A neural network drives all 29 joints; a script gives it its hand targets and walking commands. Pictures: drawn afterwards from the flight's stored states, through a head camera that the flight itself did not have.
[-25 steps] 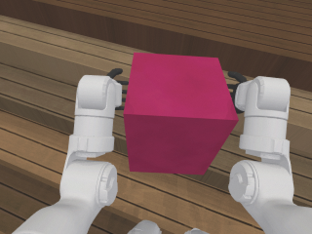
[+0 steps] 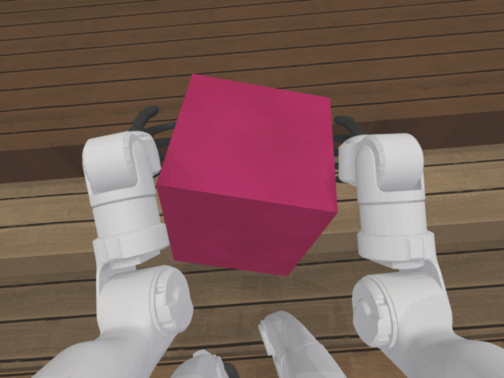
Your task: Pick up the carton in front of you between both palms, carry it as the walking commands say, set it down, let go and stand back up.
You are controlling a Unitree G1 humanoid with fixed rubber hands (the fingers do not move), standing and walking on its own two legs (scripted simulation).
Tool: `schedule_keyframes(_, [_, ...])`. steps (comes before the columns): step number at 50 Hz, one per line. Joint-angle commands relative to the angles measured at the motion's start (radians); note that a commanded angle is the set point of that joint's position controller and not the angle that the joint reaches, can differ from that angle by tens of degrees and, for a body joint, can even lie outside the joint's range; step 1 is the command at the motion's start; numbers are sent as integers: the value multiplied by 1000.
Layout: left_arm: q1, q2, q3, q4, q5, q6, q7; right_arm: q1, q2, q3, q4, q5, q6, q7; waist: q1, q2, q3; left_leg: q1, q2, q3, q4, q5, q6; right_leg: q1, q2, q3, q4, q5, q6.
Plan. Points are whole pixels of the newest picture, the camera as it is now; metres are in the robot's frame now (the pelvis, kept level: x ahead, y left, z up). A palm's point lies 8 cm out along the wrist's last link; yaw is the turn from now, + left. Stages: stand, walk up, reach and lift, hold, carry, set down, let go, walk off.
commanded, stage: carry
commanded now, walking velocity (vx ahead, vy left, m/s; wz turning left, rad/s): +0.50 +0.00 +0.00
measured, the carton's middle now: (245, 186) +0.40 -0.05 +0.04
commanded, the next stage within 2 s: none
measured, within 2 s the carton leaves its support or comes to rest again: neither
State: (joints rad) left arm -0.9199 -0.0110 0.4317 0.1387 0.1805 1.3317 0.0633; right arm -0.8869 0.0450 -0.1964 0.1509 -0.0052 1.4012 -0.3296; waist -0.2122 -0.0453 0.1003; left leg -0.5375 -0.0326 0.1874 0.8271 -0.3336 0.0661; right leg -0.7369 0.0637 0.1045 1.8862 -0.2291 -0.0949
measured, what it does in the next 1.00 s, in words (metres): climbs: right foot 0.16 m higher, then left foot 0.17 m higher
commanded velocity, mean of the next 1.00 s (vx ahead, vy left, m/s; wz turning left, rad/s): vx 0.50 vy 0.00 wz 0.00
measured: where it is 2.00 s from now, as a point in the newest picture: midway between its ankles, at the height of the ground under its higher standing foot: (223, 43)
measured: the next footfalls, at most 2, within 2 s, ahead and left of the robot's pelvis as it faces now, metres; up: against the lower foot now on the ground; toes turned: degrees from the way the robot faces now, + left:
right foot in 0.24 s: +0.33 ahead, -0.18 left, +0.16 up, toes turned -6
left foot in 0.68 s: +0.69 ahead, +0.07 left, +0.33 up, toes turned +6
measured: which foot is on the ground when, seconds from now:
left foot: down 0.00-0.30, up 0.32-0.66, down 0.68-1.00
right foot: up 0.00-0.22, down 0.24-0.72, up 0.74-1.00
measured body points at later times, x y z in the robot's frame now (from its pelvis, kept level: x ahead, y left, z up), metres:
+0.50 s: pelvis +0.32 -0.08 +0.20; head +0.38 -0.08 +0.64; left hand +0.68 +0.13 +0.36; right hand +0.75 -0.16 +0.35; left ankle +0.33 +0.02 -0.32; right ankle +0.29 -0.18 -0.52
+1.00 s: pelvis +0.64 -0.03 +0.37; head +0.68 -0.05 +0.82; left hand +1.07 +0.04 +0.55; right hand +1.02 -0.24 +0.57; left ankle +0.65 +0.06 -0.36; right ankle +0.67 -0.14 -0.10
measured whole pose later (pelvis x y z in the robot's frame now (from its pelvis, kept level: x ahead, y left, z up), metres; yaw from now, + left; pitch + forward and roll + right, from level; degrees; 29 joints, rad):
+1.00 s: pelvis +0.64 -0.03 +0.37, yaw -2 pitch +2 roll +2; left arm -1.07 0.02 0.45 0.24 0.22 1.41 0.14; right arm -1.16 0.08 -0.35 0.32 -0.05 1.36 -0.46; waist -0.19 -0.02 0.05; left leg -0.33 0.00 0.15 0.57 -0.28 0.08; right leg -1.10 -0.03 -0.01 2.00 -0.46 -0.15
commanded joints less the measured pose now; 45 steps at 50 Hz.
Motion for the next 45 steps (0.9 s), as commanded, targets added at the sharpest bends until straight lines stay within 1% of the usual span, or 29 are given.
schedule_keyframes(1, [-671, -932, -512, -32, -327, -9, -153, -1113, 1200, 556, -311, 570, -96, 450, 129, 8, -631, 611, 343, -611, -384, 227, 191, -244, -109, 20, -51, -124, -35])
schedule_keyframes(3, [-630, -927, -546, -28, -317, -14, -145, -1068, 1182, 546, -266, 539, -83, 451, 71, 33, -612, 709, 376, -551, -430, 428, 246, -399, -101, -102, 102, -173, -47])
schedule_keyframes(5, [-635, -943, -586, -11, -323, -1, -137, -999, 1138, 516, -199, 494, -66, 450, 19, 75, -587, 935, 439, -605, -441, 391, 267, -757, -138, -8, 346, -408, -61])
schedule_keyframes(8, [-629, -927, -616, 31, -321, 10, -123, -952, 1085, 482, -123, 468, -49, 469, 85, 90, -478, 850, 330, -431, -557, 237, 143, -776, -206, -53, 101, -448, -53])
schedule_keyframes(9, [-630, -921, -617, 49, -332, 16, -116, -945, 1075, 464, -83, 460, -40, 479, 132, 73, -436, 591, 241, -240, -702, 255, 127, -457, -193, -214, -256, -326, -31])
schedule_keyframes(10, [-638, -916, -625, 46, -338, 22, -111, -944, 1074, 448, -58, 445, -33, 486, 168, 175, -419, 227, 189, -55, -772, 478, 131, -5, -167, -293, -520, -205, -46])
schedule_keyframes(11, [-668, -938, -637, 62, -360, 31, -107, -895, 1067, 416, -16, 428, -22, 489, 186, 249, -494, 184, 179, -35, -697, 1011, 160, 240, -89, -359, -574, -50, -53])
schedule_keyframes(13, [-665, -1007, -663, 84, -429, 36, -111, -901, 1032, 376, 3, 403, -9, 493, 396, 374, -744, 414, 185, 14, -204, 1725, 101, 465, 19, -416, -796, 77, -53])
schedule_keyframes(14, [-719, -1048, -690, 63, -460, 34, -116, -894, 1045, 362, 15, 386, -9, 490, 455, 253, -867, 431, 127, -20, 187, 1678, 11, 659, 18, -288, -1096, 204, -70])
schedule_keyframes(15, [-697, -1117, -703, 50, -503, 28, -125, -866, 1028, 333, 9, 352, -14, 488, 436, 151, -763, 217, 44, -114, 388, 682, -19, 764, -39, -51, -1396, 370, -97])
schedule_keyframes(16, [-670, -1129, -710, 54, -543, 23, -138, -809, 1018, 314, 40, 324, -21, 484, 383, -165, -880, -248, -143, -280, 1050, -28, -79, 1177, -404, 430, -1204, 1490, -304])
schedule_keyframes(17, [-725, -1165, -714, -10, -590, 13, -153, -767, 970, 285, 55, 274, -31, 470, 407, -87, -990, -337, -137, -448, 1256, 12, -25, 1208, -387, 580, -1264, 1213, -329])
schedule_keyframes(18, [-843, -1177, -729, -112, -617, -7, -163, -830, 990, 286, -30, 261, -35, 457, 393, -99, -879, -424, -93, -437, 1269, 3, 9, 1093, -372, 642, -1317, 661, -320])
schedule_keyframes(19, [-950, -1212, -756, -194, -663, -7, -170, -911, 967, 300, -92, 260, -34, 440, 376, -39, -699, -522, -42, -405, 1218, -49, 36, 1001, -340, 566, -1330, 358, -227])
schedule_keyframes(21, [-1024, -1232, -783, -247, -727, 7, -184, -907, 896, 281, -104, 229, -41, 405, 324, 35, -585, -538, 21, -379, 1114, -1, 62, 914, -321, 388, -1368, 162, -141])
schedule_keyframes(24, [-1007, -1199, -760, -171, -740, 31, -203, -849, 811, 265, -117, 167, -48, 366, 315, 85, -546, -574, 81, -253, 868, -20, 63, 927, -352, 247, -1444, 261, -125])
schedule_keyframes(25, [-986, -1171, -732, -135, -721, 38, -209, -821, 797, 259, -88, 144, -45, 359, 354, 29, -553, -642, 62, -153, 986, -22, 68, 977, -364, 223, -1474, 396, -172])
schedule_keyframes(27, [-947, -1143, -681, -51, -689, 55, -215, -784, 811, 267, 1, 133, -19, 356, 407, -41, -523, -955, 86, -205, 1253, -258, 78, 1167, -425, 275, -1539, 427, -220])
schedule_keyframes(29, [-945, -1122, -623, 33, -662, 63, -228, -783, 822, 257, 88, 129, -10, 360, 360, 4, -414, -1007, 132, -182, 1053, -320, 78, 1118, -367, 153, -1638, 267, -152])
schedule_keyframes(31, [-976, -1097, -553, 84, -629, 68, -243, -816, 834, 243, 147, 142, -6, 364, 297, -16, -367, -457, 129, 6, 518, -141, 81, 710, -268, -84, -1853, 400, -122])
schedule_keyframes(33, [-1030, -1070, -492, 143, -591, 86, -242, -833, 938, 252, 245, 204, 8, 374, 164, -225, -583, 122, -11, 123, 451, 110, 136, 562, -272, -248, -1643, 1396, -108])
schedule_keyframes(34, [-1021, -1059, -458, 155, -560, 93, -240, -880, 982, 264, 226, 251, 11, 386, 57, -294, -673, 248, -51, 126, 353, 159, 121, 624, -277, -278, -1412, 1658, -65])
schedule_keyframes(35, [-1004, -1070, -430, 184, -524, 97, -236, -951, 1026, 283, 190, 298, 10, 396, 23, -245, -790, 393, -95, 47, 122, 77, 137, 672, -238, -245, -1131, 1575, -37])
schedule_keyframes(36, [-993, -1043, -403, 197, -489, 100, -225, -962, 1072, 294, 178, 341, 8, 408, -18, -59, -860, 613, -3, -180, -147, 313, 169, 553, -151, -185, -705, 1088, 50])
schedule_keyframes(37, [-885, -1041, -376, 214, -457, 94, -219, -911, 1125, 318, 180, 403, 1, 425, 58, 253, -873, 720, 307, -855, -395, 565, 341, 176, 81, -126, -164, 87, 127])
schedule_keyframes(38, [-897, -995, -329, 219, -410, 79, -206, -949, 1146, 301, 163, 437, -9, 445, 87, 170, -969, 722, 344, -934, -309, 789, 374, 147, 64, 105, 103, 61, 94])
schedule_keyframes(39, [-915, -988, -316, 192, -383, 71, -198, -1006, 1171, 300, 138, 464, -16, 459, 103, 103, -930, 710, 316, -863, -254, 719, 330, 74, 30, 102, 132, 65, 66])
schedule_keyframes(42, [-1032, -939, -324, 52, -368, 38, -174, -1129, 1239, 295, 57, 514, -26, 484, 137, 53, -666, 513, 283, -750, -340, 41, 232, -135, -68, 76, 61, 12, -11])
schedule_keyframes(45, [-1037, -881, -358, 9, -343, 13, -143, -1119, 1240, 291, 106, 515, -22, 493, 128, -16, -601, 523, 326, -607, -413, 165, 225, -214, -115, -15, -110, -109, -32])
